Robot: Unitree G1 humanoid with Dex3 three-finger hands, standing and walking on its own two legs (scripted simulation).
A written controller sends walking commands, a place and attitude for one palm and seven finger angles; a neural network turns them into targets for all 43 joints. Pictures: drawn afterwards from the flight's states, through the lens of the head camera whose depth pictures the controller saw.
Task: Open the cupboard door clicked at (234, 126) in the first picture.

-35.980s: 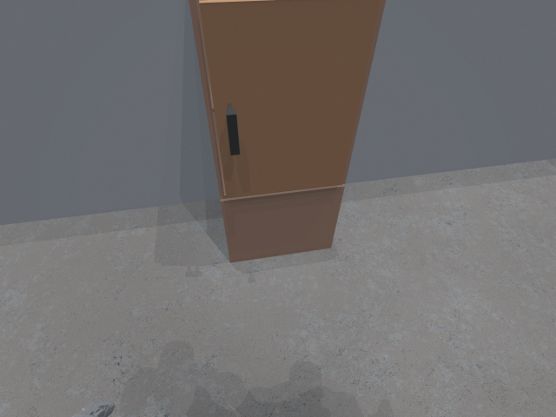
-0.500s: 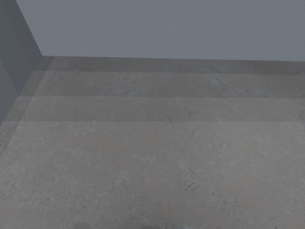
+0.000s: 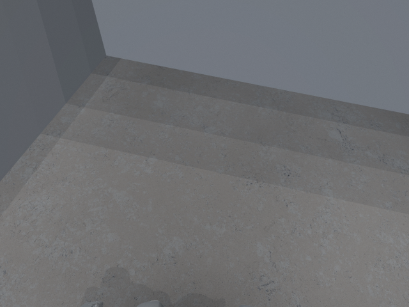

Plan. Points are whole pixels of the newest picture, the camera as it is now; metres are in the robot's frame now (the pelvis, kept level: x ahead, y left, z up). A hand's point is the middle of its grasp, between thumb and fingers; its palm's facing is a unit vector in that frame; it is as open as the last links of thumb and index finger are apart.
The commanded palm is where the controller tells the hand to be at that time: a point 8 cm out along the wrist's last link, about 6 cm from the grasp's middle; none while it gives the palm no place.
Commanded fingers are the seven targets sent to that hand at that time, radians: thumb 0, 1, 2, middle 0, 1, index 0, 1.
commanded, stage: turn to face it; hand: left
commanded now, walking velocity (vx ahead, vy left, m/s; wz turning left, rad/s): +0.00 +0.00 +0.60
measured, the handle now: out of the picture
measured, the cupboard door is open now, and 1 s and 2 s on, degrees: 44 44 44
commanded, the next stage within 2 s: none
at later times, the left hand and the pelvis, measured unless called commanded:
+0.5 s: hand out of the picture +0.02 +0.14 -0.14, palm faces +0.32 -0.91 -0.26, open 7.3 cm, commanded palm none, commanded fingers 0.00 0.90 0.90 -0.20 -0.30 -0.20 -0.30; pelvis +0.04 -0.06 +0.02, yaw +19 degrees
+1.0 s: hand out of the picture +0.05 +0.14 -0.13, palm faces +0.55 -0.77 -0.31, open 7.3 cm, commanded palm none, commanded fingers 0.00 0.90 0.90 -0.20 -0.30 -0.20 -0.30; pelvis +0.08 -0.10 +0.01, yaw +36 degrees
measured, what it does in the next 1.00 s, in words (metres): steps to the right, turning left: right foot, then left foot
